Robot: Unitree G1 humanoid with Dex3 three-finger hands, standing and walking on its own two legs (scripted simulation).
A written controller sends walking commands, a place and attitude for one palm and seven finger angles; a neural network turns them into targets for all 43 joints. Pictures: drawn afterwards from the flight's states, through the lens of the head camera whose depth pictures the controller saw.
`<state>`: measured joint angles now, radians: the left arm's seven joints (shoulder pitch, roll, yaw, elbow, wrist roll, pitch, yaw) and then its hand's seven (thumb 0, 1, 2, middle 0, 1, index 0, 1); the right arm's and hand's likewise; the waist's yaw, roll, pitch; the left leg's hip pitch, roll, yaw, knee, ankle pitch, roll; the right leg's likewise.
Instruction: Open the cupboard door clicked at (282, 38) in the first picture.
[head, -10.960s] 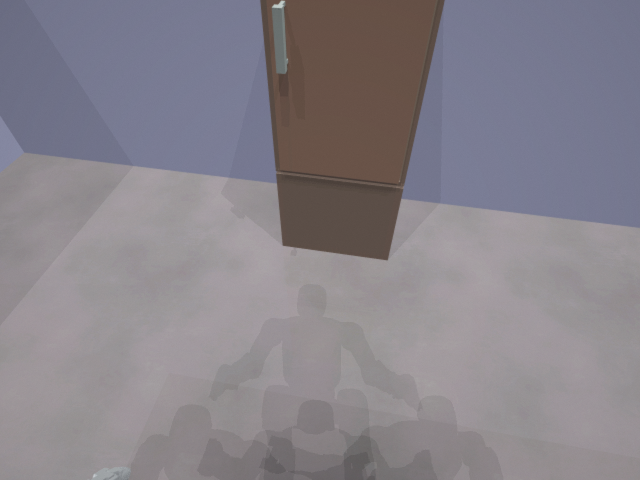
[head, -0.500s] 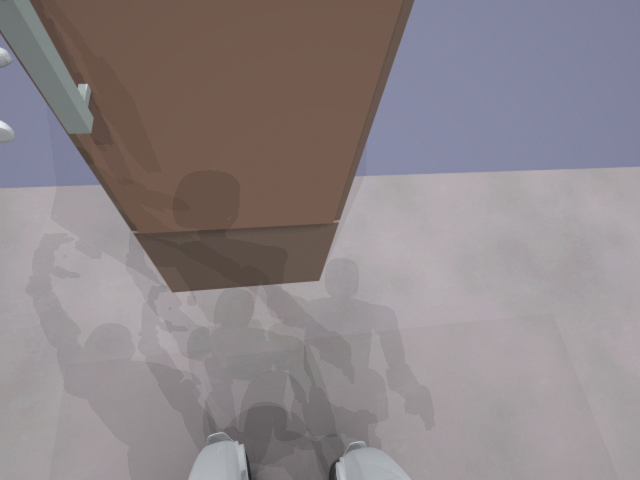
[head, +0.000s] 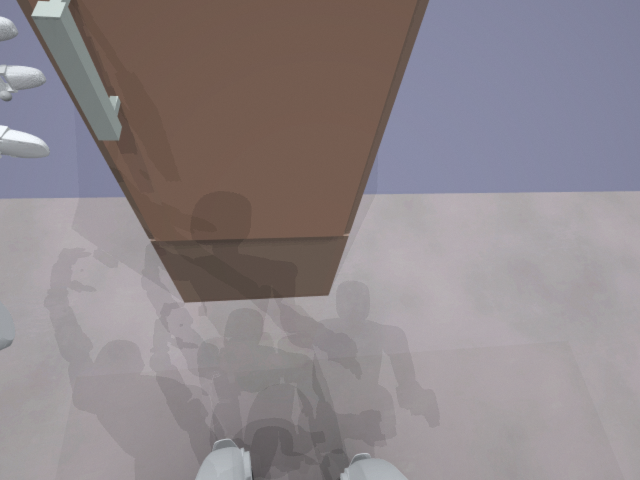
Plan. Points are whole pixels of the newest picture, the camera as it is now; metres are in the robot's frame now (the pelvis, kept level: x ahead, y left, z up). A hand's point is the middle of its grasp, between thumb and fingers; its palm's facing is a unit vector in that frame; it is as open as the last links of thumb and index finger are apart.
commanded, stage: move the hooked fingers beside the handle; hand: left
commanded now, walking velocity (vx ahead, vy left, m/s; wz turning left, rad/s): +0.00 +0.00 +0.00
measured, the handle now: (88, 68) +0.56 +0.22 +0.15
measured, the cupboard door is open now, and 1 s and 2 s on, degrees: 0 0 0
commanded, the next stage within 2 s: slide the fingers in behind the handle in 0.96 s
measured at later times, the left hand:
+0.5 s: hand out of the picture +0.52 +0.30 +0.15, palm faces +0.00 -1.00 +0.00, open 14.0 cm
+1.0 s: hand (11, 94) +0.52 +0.29 +0.15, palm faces +0.01 -1.00 -0.01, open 14.0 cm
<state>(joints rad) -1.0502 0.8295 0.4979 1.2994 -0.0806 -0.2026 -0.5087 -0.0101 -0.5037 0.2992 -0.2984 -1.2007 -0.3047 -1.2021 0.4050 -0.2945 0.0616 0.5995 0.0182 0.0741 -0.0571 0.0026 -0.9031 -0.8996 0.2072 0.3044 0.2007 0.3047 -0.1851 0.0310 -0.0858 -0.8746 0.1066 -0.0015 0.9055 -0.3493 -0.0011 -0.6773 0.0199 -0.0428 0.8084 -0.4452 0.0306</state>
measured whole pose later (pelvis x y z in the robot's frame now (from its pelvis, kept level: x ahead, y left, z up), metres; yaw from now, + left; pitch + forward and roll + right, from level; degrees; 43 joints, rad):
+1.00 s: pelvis +0.00 +0.01 +0.00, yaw -1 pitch +20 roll -5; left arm -1.07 0.83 0.49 1.28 -0.06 -0.19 -0.49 -0.01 -0.50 0.30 -0.30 -1.20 -0.30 -1.20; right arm 0.44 -0.28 0.06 0.60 0.01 0.07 -0.05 0.00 -0.90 -0.90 0.21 0.30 0.20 0.30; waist -0.20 0.04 -0.09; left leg -0.92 0.10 0.00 0.93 -0.36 0.01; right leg -0.72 0.02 -0.04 0.82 -0.45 0.04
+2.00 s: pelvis +0.00 +0.00 +0.00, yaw +0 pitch +19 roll -4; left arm -1.06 0.68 0.43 1.26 -0.09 -0.21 -0.37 -0.01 -0.50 0.30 -0.30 -1.20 -0.31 -1.23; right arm 0.43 -0.28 0.04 0.64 0.00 0.03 -0.03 0.00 -0.90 -0.90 0.21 0.30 0.20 0.30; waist -0.19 0.04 -0.09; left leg -0.89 0.10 -0.01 0.91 -0.35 -0.01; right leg -0.69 0.02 -0.05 0.82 -0.45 0.02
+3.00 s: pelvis +0.00 -0.01 +0.00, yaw +0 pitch +18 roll -4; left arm -1.04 0.65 0.42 1.25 -0.08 -0.23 -0.33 -0.01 -0.25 0.41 -0.32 -1.23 -0.33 -1.24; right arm 0.43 -0.28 0.03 0.65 0.00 0.03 -0.03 0.00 -0.90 -0.90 0.21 0.30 0.20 0.30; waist -0.19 0.04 -0.09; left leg -0.86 0.11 -0.01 0.89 -0.34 -0.02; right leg -0.68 0.03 -0.04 0.82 -0.45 0.02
